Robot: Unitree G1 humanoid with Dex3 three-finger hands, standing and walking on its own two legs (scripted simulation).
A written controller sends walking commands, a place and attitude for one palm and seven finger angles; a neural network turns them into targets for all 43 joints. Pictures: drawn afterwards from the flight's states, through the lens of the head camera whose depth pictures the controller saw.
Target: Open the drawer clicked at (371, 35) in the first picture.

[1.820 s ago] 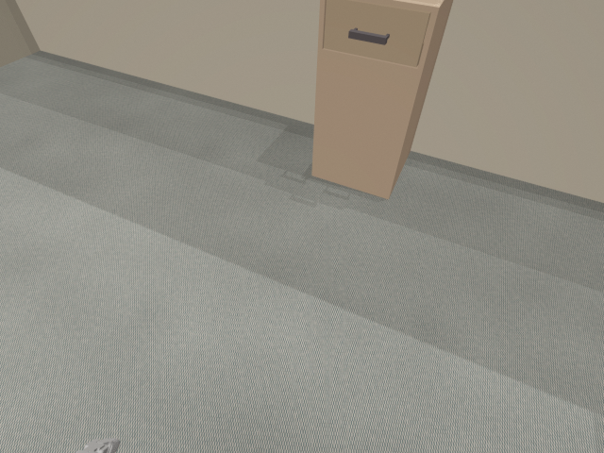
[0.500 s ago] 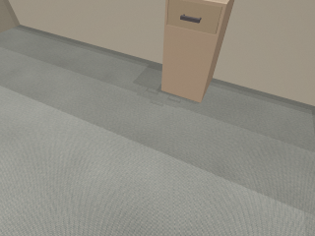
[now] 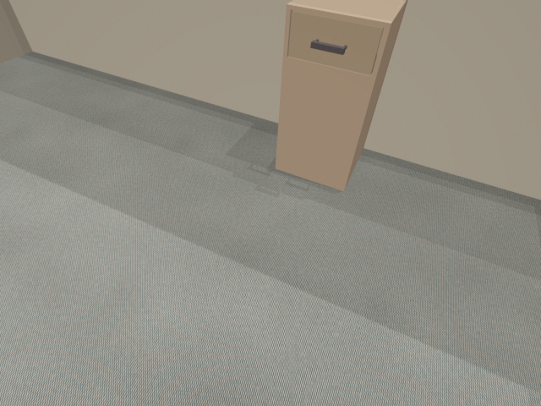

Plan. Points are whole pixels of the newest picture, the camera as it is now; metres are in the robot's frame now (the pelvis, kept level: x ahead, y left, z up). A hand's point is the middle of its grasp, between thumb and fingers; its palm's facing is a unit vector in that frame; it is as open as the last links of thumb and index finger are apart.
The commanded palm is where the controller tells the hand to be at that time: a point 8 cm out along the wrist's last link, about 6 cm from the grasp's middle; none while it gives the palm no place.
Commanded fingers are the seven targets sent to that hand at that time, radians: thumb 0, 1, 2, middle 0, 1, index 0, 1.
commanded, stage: walk to a spot facing it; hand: left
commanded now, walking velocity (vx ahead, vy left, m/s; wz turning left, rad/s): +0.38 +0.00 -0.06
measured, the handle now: (329, 45) +1.42 -0.15 -0.01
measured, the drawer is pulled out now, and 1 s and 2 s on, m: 0.00 0.00 0.00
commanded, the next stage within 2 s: turn to face it in 1.12 s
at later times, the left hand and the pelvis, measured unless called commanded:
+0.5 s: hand (208, 327) +0.30 +0.14 -0.17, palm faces -0.04 -0.98 -0.21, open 7.3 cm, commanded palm none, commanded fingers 0.00 0.90 0.90 -0.20 -0.30 -0.20 -0.30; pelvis +0.18 -0.04 -0.01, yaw -1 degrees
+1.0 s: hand (197, 297) +0.37 +0.18 -0.17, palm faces +0.06 -0.99 -0.15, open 7.4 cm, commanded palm none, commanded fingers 0.00 0.90 0.90 -0.20 -0.30 -0.20 -0.30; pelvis +0.38 +0.00 +0.01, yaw -1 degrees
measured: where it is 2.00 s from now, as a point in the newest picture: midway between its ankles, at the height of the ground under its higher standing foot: (288, 326)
